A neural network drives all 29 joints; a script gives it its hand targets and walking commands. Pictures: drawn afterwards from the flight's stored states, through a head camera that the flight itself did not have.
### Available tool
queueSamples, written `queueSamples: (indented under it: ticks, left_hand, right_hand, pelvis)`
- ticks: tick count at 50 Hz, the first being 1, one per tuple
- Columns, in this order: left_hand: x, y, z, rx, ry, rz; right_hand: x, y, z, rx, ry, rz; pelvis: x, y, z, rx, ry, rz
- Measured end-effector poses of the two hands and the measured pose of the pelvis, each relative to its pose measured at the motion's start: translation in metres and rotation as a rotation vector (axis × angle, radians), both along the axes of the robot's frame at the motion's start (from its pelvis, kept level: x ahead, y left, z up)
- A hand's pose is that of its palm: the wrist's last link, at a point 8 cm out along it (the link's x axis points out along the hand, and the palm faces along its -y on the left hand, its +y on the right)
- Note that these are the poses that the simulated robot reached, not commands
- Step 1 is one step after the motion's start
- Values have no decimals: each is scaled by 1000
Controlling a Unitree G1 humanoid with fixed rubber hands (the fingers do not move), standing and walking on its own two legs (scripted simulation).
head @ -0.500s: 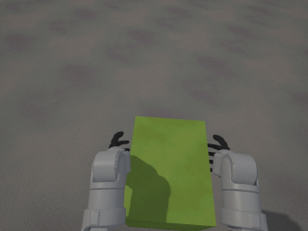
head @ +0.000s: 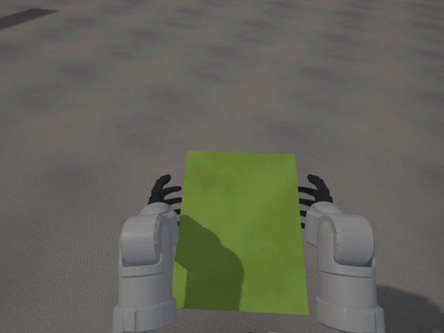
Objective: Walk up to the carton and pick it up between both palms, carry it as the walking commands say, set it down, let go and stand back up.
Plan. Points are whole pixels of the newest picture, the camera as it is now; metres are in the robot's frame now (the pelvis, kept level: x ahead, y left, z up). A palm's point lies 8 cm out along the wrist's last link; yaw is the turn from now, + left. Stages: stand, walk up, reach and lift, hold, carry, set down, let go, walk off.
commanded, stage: carry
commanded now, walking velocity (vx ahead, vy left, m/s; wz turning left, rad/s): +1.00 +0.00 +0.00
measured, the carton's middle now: (237, 235) +0.32 -0.02 +0.01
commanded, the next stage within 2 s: none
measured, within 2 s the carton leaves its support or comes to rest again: neither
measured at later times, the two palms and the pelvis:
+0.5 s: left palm (140, 98) +0.67 +0.20 +0.10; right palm (243, 93) +0.69 -0.06 +0.10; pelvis +0.36 +0.05 +0.02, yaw +1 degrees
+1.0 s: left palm (166, 62) +0.95 +0.17 +0.07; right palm (244, 63) +0.95 -0.10 +0.06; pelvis +0.64 +0.03 +0.02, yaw +1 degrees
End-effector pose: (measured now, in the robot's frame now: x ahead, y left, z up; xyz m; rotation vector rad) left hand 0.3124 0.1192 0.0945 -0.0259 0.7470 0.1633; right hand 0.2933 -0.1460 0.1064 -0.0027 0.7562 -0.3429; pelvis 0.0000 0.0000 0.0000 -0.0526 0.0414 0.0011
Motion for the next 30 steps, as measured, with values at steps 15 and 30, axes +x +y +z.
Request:
queueSamples:
  ticks: [15,30]
  left_hand:
    - [178,56,-38,0,193,182]
    - [431,71,16,5,64,119]
  right_hand:
    - [229,58,-36,-15,192,195]
    - [446,70,0,26,64,90]
  pelvis:
    - [215,5,14,-32,-42,77]
    - [432,56,28,69,0,-10]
